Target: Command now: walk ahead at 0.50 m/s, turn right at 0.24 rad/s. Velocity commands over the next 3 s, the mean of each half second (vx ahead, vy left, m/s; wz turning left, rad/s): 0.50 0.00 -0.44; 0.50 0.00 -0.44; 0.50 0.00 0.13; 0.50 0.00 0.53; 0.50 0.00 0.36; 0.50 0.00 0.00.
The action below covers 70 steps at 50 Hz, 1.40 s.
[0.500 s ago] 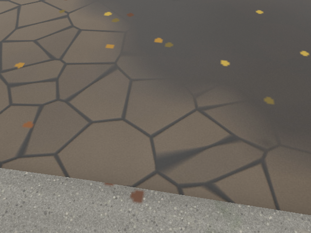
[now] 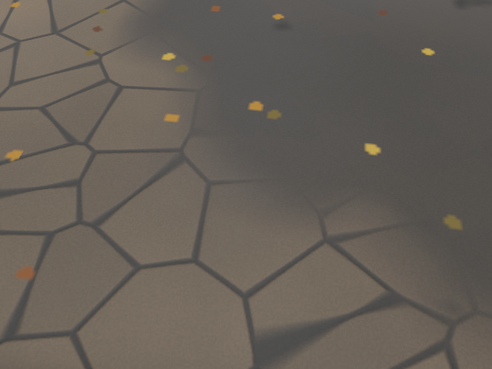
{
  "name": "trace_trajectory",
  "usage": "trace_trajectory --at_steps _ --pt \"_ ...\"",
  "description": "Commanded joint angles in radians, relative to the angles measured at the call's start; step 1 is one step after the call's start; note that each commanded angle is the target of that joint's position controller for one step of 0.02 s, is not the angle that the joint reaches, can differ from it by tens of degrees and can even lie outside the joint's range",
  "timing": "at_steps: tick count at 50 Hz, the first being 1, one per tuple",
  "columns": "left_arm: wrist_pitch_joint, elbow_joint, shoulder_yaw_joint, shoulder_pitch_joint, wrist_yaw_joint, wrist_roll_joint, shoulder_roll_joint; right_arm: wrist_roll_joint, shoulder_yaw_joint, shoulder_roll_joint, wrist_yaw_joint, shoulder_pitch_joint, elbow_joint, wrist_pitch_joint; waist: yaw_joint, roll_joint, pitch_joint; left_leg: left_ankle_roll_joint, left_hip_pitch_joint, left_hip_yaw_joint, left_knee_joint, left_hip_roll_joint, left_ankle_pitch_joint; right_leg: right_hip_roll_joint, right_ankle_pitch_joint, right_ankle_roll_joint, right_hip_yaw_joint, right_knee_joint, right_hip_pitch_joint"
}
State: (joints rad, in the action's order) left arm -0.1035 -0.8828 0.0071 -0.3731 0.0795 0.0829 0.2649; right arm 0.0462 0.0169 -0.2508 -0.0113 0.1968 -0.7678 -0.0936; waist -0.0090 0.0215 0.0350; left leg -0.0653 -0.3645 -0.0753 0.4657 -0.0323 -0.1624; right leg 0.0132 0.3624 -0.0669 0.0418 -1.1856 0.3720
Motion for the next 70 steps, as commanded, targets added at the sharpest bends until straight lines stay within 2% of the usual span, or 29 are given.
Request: trace_trajectory --at_steps 1,10,17,19,20,21,22,24,26,29,32,33,34,37,39,40,42,43,44,47,52,57,59,60,61,62,63,66,70 --pt "0.003 0.081 -0.009 0.048 -0.013 0.018 0.001 -0.006 -0.018 0.036 0.017 0.066 0.001 -0.011 -0.011 -0.078 0.022 -0.200 0.170 0.290 -0.317 0.315 0.128 0.117 -0.038 -0.014 0.063 -0.022 0.241" --pt "0.013 0.122 -0.007 0.180 0.032 -0.007 -0.003 0.074 0.008 -0.097 -0.015 0.166 -0.061 -0.030 -0.008 -0.093 -0.029 -0.165 0.094 -0.045 -0.307 0.266 0.348 0.077 -0.534 0.024 -0.021 0.259 0.159" --pt "-0.019 0.164 0.051 0.185 -0.003 -0.033 0.103 0.053 0.028 -0.186 0.008 0.173 -0.076 -0.021 -0.036 -0.093 -0.048 -0.073 0.345 -0.146 -0.014 0.295 0.717 -0.028 -0.227 -0.041 -0.132 0.418 0.041" --pt "-0.051 0.090 0.104 -0.088 -0.042 -0.038 0.204 0.080 0.025 -0.169 -0.013 0.210 -0.083 -0.028 -0.122 0.044 0.068 -0.005 0.098 -0.178 0.451 0.200 0.532 -0.091 -0.423 -0.141 -0.087 0.510 -0.412" --pt "-0.040 0.082 0.107 -0.217 -0.064 -0.033 0.260 0.118 -0.026 0.007 -0.045 0.353 -0.050 -0.034 -0.071 0.302 0.338 0.108 -0.238 -0.118 0.823 0.020 -0.420 0.160 -0.544 -0.432 0.419 0.587 -0.872" --pt "-0.042 0.023 0.091 -0.371 -0.059 -0.018 0.204 0.035 -0.024 -0.046 -0.077 0.099 0.015 -0.040 -0.238 0.136 0.227 0.084 -0.534 0.092 0.995 -0.061 -0.498 0.233 -0.449 -0.415 0.689 0.754 -0.907" --pt "-0.070 0.001 0.092 -0.341 -0.062 -0.024 0.180 -0.008 -0.025 -0.031 -0.071 -0.118 0.094 -0.045 -0.258 0.105 -0.007 0.051 -0.717 0.208 0.983 0.001 -0.440 0.258 -0.330 -0.335 0.634 0.771 -0.734" --pt "-0.066 0.011 0.028 -0.144 -0.042 -0.034 0.038 0.043 -0.014 -0.070 -0.015 -0.105 0.100 -0.031 -0.096 -0.011 -0.005 0.058 -0.510 0.246 0.883 0.075 -0.274 0.218 -0.268 -0.308 0.517 0.739 -0.340" --pt "-0.036 0.076 0.000 0.075 -0.028 -0.017 0.011 0.070 -0.022 -0.048 -0.006 -0.008 0.070 0.004 0.038 -0.010 -0.061 0.052 -0.321 0.215 0.737 0.107 -0.225 0.153 -0.163 -0.282 0.423 0.803 0.024" --pt "-0.057 0.104 -0.015 0.094 -0.055 -0.003 0.003 0.076 -0.049 -0.015 -0.026 -0.004 0.090 0.010 0.026 -0.037 -0.025 0.052 -0.186 0.196 0.477 0.119 0.269 0.011 -0.090 -0.217 0.271 0.746 0.187" --pt "-0.048 0.051 0.009 -0.019 -0.041 0.002 0.120 0.016 -0.066 0.013 -0.041 -0.125 0.140 0.031 -0.020 -0.011 -0.067 0.090 0.183 0.062 0.190 0.056 0.504 -0.052 0.106 -0.172 0.203 0.693 0.448" --pt "-0.012 0.047 0.054 -0.053 -0.110 -0.157 0.159 -0.097 -0.005 -0.093 0.001 -0.223 0.188 -0.003 -0.042 -0.041 -0.126 0.102 0.086 0.119 0.105 0.000 0.464 -0.010 -0.001 -0.170 0.316 0.669 0.349" --pt "0.008 0.034 0.049 -0.083 -0.134 -0.162 0.153 -0.107 -0.008 -0.097 0.013 -0.249 0.203 -0.020 -0.060 -0.020 -0.116 0.104 0.021 0.168 0.014 0.008 0.426 -0.001 0.003 -0.158 0.356 0.592 0.213" --pt "0.070 0.005 0.057 -0.150 -0.157 -0.131 0.080 -0.068 0.002 -0.054 -0.004 -0.193 0.174 -0.046 -0.084 -0.005 -0.031 0.082 0.022 0.179 -0.254 0.059 0.647 -0.046 0.054 -0.101 0.315 0.311 -0.088" --pt "0.085 0.000 0.043 -0.160 -0.142 -0.101 0.012 -0.060 0.027 -0.046 -0.013 0.102 0.073 -0.042 0.036 -0.021 0.075 0.068 0.389 0.177 -0.094 0.126 0.594 -0.102 0.183 -0.063 0.212 -0.009 0.090" --pt "0.070 -0.005 0.026 -0.265 -0.120 -0.114 -0.064 -0.052 0.038 -0.070 -0.015 0.294 0.018 -0.040 0.073 -0.164 0.211 -0.002 0.793 0.292 0.169 0.275 0.689 -0.148 0.429 -0.027 0.202 -0.323 0.417" --pt "0.023 0.078 0.016 -0.284 -0.099 -0.157 0.003 -0.100 0.100 -0.251 -0.016 0.362 -0.047 -0.009 0.058 -0.366 0.273 -0.294 0.880 0.781 -0.001 0.526 -0.038 -0.061 0.319 0.033 0.135 -0.700 0.770" --pt "0.019 0.117 0.038 -0.031 -0.117 -0.164 0.053 -0.072 0.089 -0.155 0.015 0.299 -0.037 -0.001 0.109 -0.134 0.152 -0.266 0.725 0.787 -0.175 0.495 -0.423 -0.009 0.119 0.025 0.095 -0.649 0.855" --pt "0.019 0.158 0.052 0.093 -0.129 -0.161 0.107 -0.039 0.065 -0.113 0.033 0.177 -0.003 -0.015 0.084 -0.112 0.066 -0.257 0.544 0.786 -0.216 0.489 -0.375 0.011 -0.028 0.027 0.144 -0.484 0.795" --pt "0.043 0.146 0.056 0.075 -0.117 -0.092 0.045 -0.038 0.038 -0.052 0.019 0.016 -0.029 -0.025 -0.060 -0.073 -0.116 -0.157 0.029 0.437 -0.274 0.275 -0.121 0.101 -0.109 0.069 0.117 -0.104 0.478" --pt "0.031 0.179 0.026 0.198 -0.087 -0.090 -0.024 -0.072 0.071 -0.155 0.025 0.096 -0.072 -0.010 0.006 -0.107 -0.016 -0.133 -0.029 0.208 -0.294 0.204 0.167 0.061 -0.370 0.092 0.000 0.432 0.112" --pt "0.030 0.235 0.045 0.316 -0.072 -0.096 0.053 -0.089 0.082 -0.169 0.016 0.174 -0.109 0.016 0.047 -0.084 -0.044 -0.104 0.174 0.260 -0.227 0.275 0.026 0.039 -0.265 0.034 -0.023 0.631 0.107" --pt "0.028 0.206 0.072 0.189 -0.079 -0.097 0.094 -0.081 0.070 -0.150 0.014 0.191 -0.118 0.029 -0.022 -0.069 0.015 -0.063 0.144 0.229 -0.062 0.215 0.156 0.010 -0.203 0.000 -0.045 0.692 -0.124" --pt "0.026 0.176 0.100 0.006 -0.089 -0.084 0.171 -0.062 0.052 -0.103 0.011 0.176 -0.095 0.025 -0.104 0.017 0.141 -0.018 -0.002 0.160 0.228 0.139 0.125 0.144 -0.248 -0.056 0.099 0.683 -0.402" --pt "0.032 0.149 0.126 -0.095 -0.088 -0.086 0.274 -0.059 0.020 -0.013 0.009 0.247 -0.069 0.001 -0.102 0.287 0.260 0.049 -0.352 0.063 0.589 0.002 -0.277 0.390 -0.136 -0.190 0.489 0.785 -0.699" --pt "0.029 0.138 0.110 -0.147 -0.084 -0.085 0.199 -0.071 0.046 -0.098 0.011 0.222 -0.086 -0.011 -0.134 0.213 0.276 0.050 -0.452 0.205 0.758 0.011 -0.382 0.395 -0.043 -0.207 0.625 0.845 -0.687" --pt "0.024 0.150 0.095 -0.076 -0.083 -0.082 0.164 -0.086 0.062 -0.145 0.012 0.164 -0.067 -0.015 -0.111 0.152 0.164 0.038 -0.504 0.224 0.798 0.048 -0.300 0.374 -0.087 -0.172 0.494 0.855 -0.593" --pt "0.011 0.166 0.070 0.118 -0.075 -0.074 0.071 -0.071 0.070 -0.112 0.026 0.106 -0.063 0.016 -0.016 0.102 0.021 0.043 -0.397 0.194 0.684 0.135 -0.114 0.266 -0.263 -0.114 0.222 0.948 -0.323" --pt "-0.010 0.119 0.084 0.116 -0.081 -0.068 0.076 -0.071 0.072 -0.060 0.023 0.092 -0.054 0.049 0.019 0.053 -0.005 0.047 -0.380 0.213 0.628 0.126 0.021 0.250 -0.478 -0.103 0.063 1.009 -0.283"
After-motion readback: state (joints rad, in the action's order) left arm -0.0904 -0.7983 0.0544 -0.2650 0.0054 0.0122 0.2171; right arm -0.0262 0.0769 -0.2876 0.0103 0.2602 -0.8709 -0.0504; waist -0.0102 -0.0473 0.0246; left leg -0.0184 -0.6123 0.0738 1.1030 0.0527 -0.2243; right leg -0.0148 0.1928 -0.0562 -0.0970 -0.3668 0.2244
